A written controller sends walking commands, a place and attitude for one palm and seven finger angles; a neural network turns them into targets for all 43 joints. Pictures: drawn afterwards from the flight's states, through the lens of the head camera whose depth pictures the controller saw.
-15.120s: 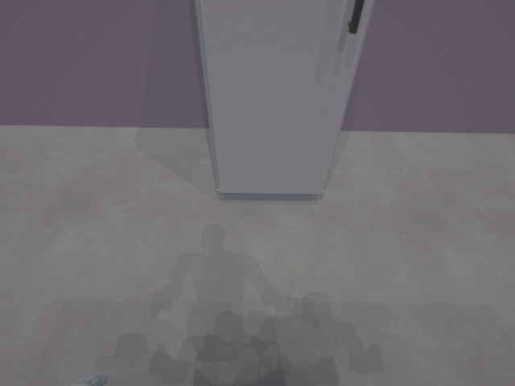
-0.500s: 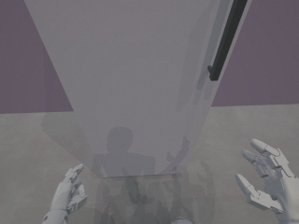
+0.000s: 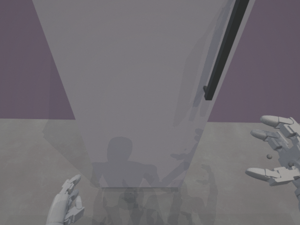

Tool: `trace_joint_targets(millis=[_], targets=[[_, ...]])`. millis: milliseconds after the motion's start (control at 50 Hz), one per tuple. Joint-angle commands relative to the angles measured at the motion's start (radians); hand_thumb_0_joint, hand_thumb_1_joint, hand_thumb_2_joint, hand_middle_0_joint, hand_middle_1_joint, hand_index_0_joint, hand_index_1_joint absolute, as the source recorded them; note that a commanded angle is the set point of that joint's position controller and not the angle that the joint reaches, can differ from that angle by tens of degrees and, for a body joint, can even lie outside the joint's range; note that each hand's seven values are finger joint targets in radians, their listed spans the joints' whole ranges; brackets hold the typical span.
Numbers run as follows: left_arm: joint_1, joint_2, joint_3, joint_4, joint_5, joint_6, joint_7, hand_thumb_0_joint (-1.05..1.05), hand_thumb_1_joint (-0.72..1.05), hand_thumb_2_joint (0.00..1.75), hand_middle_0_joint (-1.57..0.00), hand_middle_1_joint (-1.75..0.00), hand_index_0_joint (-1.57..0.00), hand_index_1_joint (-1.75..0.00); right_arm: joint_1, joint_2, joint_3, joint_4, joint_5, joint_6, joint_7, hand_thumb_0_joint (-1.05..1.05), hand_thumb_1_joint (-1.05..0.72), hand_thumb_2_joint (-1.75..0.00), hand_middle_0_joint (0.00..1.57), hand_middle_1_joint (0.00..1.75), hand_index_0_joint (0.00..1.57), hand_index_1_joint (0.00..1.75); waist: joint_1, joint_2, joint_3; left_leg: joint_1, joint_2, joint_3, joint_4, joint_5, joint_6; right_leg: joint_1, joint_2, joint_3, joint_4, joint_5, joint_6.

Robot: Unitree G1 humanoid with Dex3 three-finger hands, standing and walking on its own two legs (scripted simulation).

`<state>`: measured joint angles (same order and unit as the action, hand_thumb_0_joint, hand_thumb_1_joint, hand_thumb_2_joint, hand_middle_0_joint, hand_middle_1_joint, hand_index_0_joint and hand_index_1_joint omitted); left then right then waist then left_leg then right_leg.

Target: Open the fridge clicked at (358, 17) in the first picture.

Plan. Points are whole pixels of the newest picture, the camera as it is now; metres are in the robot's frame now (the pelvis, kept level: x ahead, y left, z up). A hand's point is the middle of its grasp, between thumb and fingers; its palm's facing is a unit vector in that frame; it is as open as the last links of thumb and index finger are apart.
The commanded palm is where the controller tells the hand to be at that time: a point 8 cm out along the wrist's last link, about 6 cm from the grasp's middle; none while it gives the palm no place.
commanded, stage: raise the hand to about handle height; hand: right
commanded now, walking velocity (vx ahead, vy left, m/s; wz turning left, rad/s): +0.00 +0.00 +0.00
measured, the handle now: (221, 50) +0.48 -0.17 +0.27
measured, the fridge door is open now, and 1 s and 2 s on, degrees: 0 0 0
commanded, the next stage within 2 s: move the hooked fingers beside the handle in 1.02 s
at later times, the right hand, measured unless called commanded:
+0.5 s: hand out of the picture +0.26 -0.28 +0.26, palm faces +0.07 +0.99 -0.14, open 13.9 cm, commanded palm +0.22 -0.33 +0.28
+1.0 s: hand out of the picture +0.28 -0.28 +0.26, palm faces +0.06 +0.99 -0.12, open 13.9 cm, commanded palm +0.24 -0.32 +0.28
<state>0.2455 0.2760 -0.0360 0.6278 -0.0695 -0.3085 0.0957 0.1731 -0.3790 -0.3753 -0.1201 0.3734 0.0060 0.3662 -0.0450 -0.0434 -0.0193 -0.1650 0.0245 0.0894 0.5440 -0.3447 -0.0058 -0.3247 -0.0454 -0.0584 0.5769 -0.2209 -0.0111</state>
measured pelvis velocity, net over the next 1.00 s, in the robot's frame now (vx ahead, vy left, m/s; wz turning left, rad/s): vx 0.00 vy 0.00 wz -0.01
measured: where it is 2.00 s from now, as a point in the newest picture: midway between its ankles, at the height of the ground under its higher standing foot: outside the picture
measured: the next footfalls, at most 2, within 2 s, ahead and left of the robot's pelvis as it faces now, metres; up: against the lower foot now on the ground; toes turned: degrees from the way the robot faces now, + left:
none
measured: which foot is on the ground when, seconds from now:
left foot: down 0.00-1.00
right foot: down 0.00-1.00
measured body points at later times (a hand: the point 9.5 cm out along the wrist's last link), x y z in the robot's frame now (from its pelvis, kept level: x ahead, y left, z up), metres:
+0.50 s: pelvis -0.01 +0.00 +0.01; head -0.05 +0.02 +0.46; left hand +0.20 +0.20 -0.05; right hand +0.25 -0.34 +0.27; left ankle -0.03 +0.12 -0.73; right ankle +0.06 -0.11 -0.73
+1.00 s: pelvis +0.00 +0.00 +0.01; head -0.03 +0.03 +0.46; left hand +0.22 +0.21 -0.05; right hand +0.27 -0.33 +0.27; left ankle -0.03 +0.12 -0.73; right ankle +0.06 -0.11 -0.73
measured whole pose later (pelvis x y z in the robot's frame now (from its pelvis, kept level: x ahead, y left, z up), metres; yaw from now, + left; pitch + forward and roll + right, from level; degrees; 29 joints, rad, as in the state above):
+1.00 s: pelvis +0.00 +0.00 +0.01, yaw -1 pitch -4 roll +1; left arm 0.16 0.28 -0.10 0.60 -0.11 -0.16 0.07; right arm -0.29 -0.57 -0.51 0.03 0.34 0.42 0.47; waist -0.07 -0.07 -0.01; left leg -0.06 0.02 0.10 0.43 -0.29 0.00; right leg -0.23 -0.04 -0.05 0.46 -0.17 -0.01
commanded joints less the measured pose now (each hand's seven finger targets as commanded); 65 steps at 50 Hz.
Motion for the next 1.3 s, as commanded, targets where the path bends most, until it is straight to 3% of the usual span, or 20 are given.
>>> trace_joint_targets(millis=[0,180,220,260,380,480,500,540,620,680,720,760,820,920,960,1100,1140,1180,1220,1280], targets=[[-0.144,0.102,0.017,-0.164,-0.011,-0.042,0.012,0.0,0.9,0.9,-0.2,-0.3,-0.2,-0.3,-0.312,-0.252,-0.128,-0.214,0.02,0.005,0.002,0.0,0.38,-0.35,0.29,1.12,0.29,1.12,-0.012,-0.067,-0.106,-0.106,-0.048,-0.008,-0.134,0.177,0.017,0.237,0.025,0.081,-0.142,0.075,-0.012],[-0.197,0.097,-0.011,-0.179,-0.023,0.022,0.006,0.0,0.9,0.9,-0.2,-0.3,-0.2,-0.3,-0.518,-0.347,-0.167,-0.153,0.01,0.174,0.043,0.0,0.5,-0.3,0.3,1.2,0.3,1.2,-0.017,-0.064,-0.118,-0.068,-0.043,-0.025,-0.195,0.174,0.027,0.283,0.034,0.093,-0.18,0.063,-0.009],[-0.208,0.095,-0.018,-0.181,-0.026,0.033,0.006,0.0,0.9,0.9,-0.2,-0.3,-0.2,-0.3,-0.589,-0.366,-0.169,-0.146,0.006,0.198,0.049,0.0,0.5,-0.3,0.3,1.2,0.3,1.2,-0.013,-0.052,-0.115,-0.075,-0.047,-0.016,-0.201,0.151,0.027,0.293,0.036,0.102,-0.196,0.04,-0.009],[-0.221,0.097,-0.017,-0.184,-0.026,0.042,0.003,0.0,0.9,0.9,-0.2,-0.3,-0.2,-0.3,-0.602,-0.414,-0.206,-0.122,0.007,0.22,0.058,0.0,0.5,-0.3,0.3,1.2,0.3,1.2,-0.031,-0.044,-0.143,-0.048,-0.04,-0.034,-0.215,0.166,0.032,0.299,0.037,0.095,-0.186,0.062,-0.01],[-0.248,0.102,-0.028,-0.181,-0.037,0.065,-0.004,0.0,0.9,0.9,-0.2,-0.3,-0.2,-0.3,-0.752,-0.456,-0.199,-0.06,-0.003,0.288,0.089,0.0,0.5,-0.3,0.3,1.2,0.3,1.2,-0.022,-0.074,-0.123,-0.06,-0.03,-0.039,-0.232,0.147,0.034,0.301,0.042,0.097,-0.196,0.046,-0.011],[-0.264,0.116,-0.027,-0.184,-0.04,0.075,-0.008,0.0,0.9,0.9,-0.2,-0.3,-0.2,-0.3,-0.848,-0.542,-0.238,0.008,-0.011,0.339,0.11,0.0,0.5,-0.3,0.3,1.2,0.3,1.2,-0.032,-0.036,-0.147,-0.05,-0.017,-0.055,-0.24,0.119,0.034,0.289,0.047,0.102,-0.191,0.038,-0.016],[-0.273,0.116,-0.026,-0.187,-0.042,0.075,-0.01,0.0,0.9,0.9,-0.2,-0.3,-0.2,-0.3,-0.874,-0.544,-0.235,0.012,-0.012,0.346,0.114,0.0,0.5,-0.3,0.3,1.2,0.3,1.2,-0.032,-0.057,-0.15,-0.049,-0.014,-0.061,-0.239,0.126,0.035,0.292,0.047,0.099,-0.185,0.048,-0.015],[-0.257,0.119,-0.025,-0.187,-0.046,0.081,-0.017,0.0,0.9,0.9,-0.2,-0.3,-0.2,-0.3,-0.816,-0.492,-0.2,0.098,-0.008,0.362,0.133,0.0,0.5,-0.3,0.3,1.2,0.3,1.2,-0.026,0.001,-0.125,-0.07,-0.022,-0.046,-0.228,0.132,0.031,0.284,0.048,0.104,-0.187,0.043,-0.016],[-0.267,0.126,-0.021,-0.207,-0.053,0.091,-0.029,0.0,0.9,0.9,-0.2,-0.3,-0.2,-0.3,-0.807,-0.483,-0.184,0.055,-0.006,0.369,0.149,0.0,0.5,-0.3,0.3,1.2,0.3,1.2,-0.027,-0.016,-0.125,-0.083,-0.02,-0.051,-0.219,0.14,0.03,0.282,0.049,0.098,-0.179,0.05,-0.014],[-0.274,0.123,-0.017,-0.219,-0.045,0.088,-0.027,0.0,0.9,0.9,-0.2,-0.3,-0.2,-0.3,-0.825,-0.533,-0.235,-0.033,-0.005,0.353,0.127,0.0,0.5,-0.3,0.3,1.2,0.3,1.2,-0.039,-0.057,-0.173,-0.059,-0.019,-0.058,-0.215,0.157,0.036,0.303,0.05,0.093,-0.17,0.076,-0.016],[-0.264,0.119,-0.018,-0.215,-0.042,0.085,-0.025,0.0,0.9,0.9,-0.2,-0.3,-0.2,-0.3,-0.815,-0.536,-0.26,-0.037,0.001,0.342,0.115,0.0,0.5,-0.3,0.3,1.2,0.3,1.2,-0.037,-0.021,-0.184,-0.055,-0.027,-0.043,-0.211,0.166,0.033,0.311,0.048,0.094,-0.172,0.086,-0.019],[-0.266,0.119,-0.016,-0.212,-0.039,0.085,-0.026,0.0,0.9,0.9,-0.2,-0.3,-0.2,-0.3,-0.791,-0.558,-0.284,-0.05,0.005,0.332,0.103,0.0,0.5,-0.3,0.3,1.2,0.3,1.2,-0.047,-0.032,-0.178,-0.041,-0.019,-0.063,-0.222,0.184,0.034,0.299,0.045,0.088,-0.159,0.105,-0.017],[-0.257,0.116,-0.018,-0.205,-0.041,0.087,-0.021,0.0,0.9,0.9,-0.2,-0.3,-0.2,-0.3,-0.826,-0.524,-0.253,-0.032,-0.005,0.344,0.096,0.0,0.5,-0.3,0.3,1.2,0.3,1.2,-0.032,-0.064,-0.157,-0.064,-0.026,-0.045,-0.212,0.192,0.031,0.309,0.046,0.087,-0.17,0.1,-0.017],[-0.26,0.114,-0.017,-0.208,-0.043,0.088,-0.018,0.0,0.9,0.9,-0.2,-0.3,-0.2,-0.3,-0.836,-0.503,-0.223,-0.067,-0.011,0.353,0.102,0.0,0.5,-0.3,0.3,1.2,0.3,1.2,-0.025,-0.091,-0.189,-0.049,-0.021,-0.053,-0.203,0.249,0.032,0.334,0.046,0.085,-0.157,0.137,-0.018],[-0.256,0.115,-0.017,-0.205,-0.043,0.094,-0.019,0.0,0.9,0.9,-0.2,-0.3,-0.2,-0.3,-0.792,-0.509,-0.233,-0.047,-0.002,0.354,0.109,0.0,0.5,-0.3,0.3,1.2,0.3,1.2,-0.03,-0.04,-0.198,-0.029,-0.021,-0.059,-0.206,0.275,0.028,0.321,0.043,0.081,-0.146,0.154,-0.018],[-0.262,0.112,-0.018,-0.21,-0.045,0.104,-0.024,0.0,0.9,0.9,-0.2,-0.3,-0.2,-0.3,-0.809,-0.518,-0.246,-0.044,-0.001,0.362,0.115,0.0,0.5,-0.3,0.3,1.2,0.3,1.2,-0.029,-0.048,-0.202,-0.036,-0.029,-0.04,-0.195,0.322,0.028,0.334,0.048,0.083,-0.152,0.19,-0.02],[-0.259,0.112,-0.021,-0.207,-0.046,0.107,-0.023,0.0,0.9,0.9,-0.2,-0.3,-0.2,-0.3,-0.821,-0.485,-0.215,-0.013,-0.001,0.367,0.117,0.0,0.5,-0.3,0.3,1.2,0.3,1.2,-0.022,-0.051,-0.186,-0.055,-0.034,-0.031,-0.194,0.298,0.03,0.336,0.048,0.089,-0.161,0.173,-0.018],[-0.252,0.118,-0.017,-0.198,-0.047,0.113,-0.022,0.0,0.9,0.9,-0.2,-0.3,-0.2,-0.3,-0.835,-0.499,-0.222,0.011,-0.004,0.365,0.116,0.0,0.5,-0.3,0.3,1.2,0.3,1.2,-0.02,-0.031,-0.181,-0.048,-0.031,-0.037,-0.2,0.31,0.027,0.326,0.047,0.085,-0.155,0.179,-0.02],[-0.26,0.11,-0.02,-0.201,-0.048,0.111,-0.018,0.0,0.9,0.9,-0.2,-0.3,-0.2,-0.3,-0.895,-0.454,-0.163,0.015,-0.014,0.365,0.112,0.0,0.5,-0.3,0.3,1.2,0.3,1.2,-0.009,-0.053,-0.172,-0.077,-0.034,-0.033,-0.2,0.271,0.027,0.339,0.049,0.088,-0.163,0.152,-0.018],[-0.251,0.117,-0.017,-0.194,-0.045,0.115,-0.015,0.0,0.9,0.9,-0.2,-0.3,-0.2,-0.3,-0.919,-0.497,-0.192,0.038,-0.025,0.357,0.095,0.0,0.5,-0.3,0.3,1.2,0.3,1.2,-0.015,-0.037,-0.2,-0.052,-0.03,-0.039,-0.204,0.273,0.031,0.333,0.049,0.091,-0.162,0.156,-0.02]])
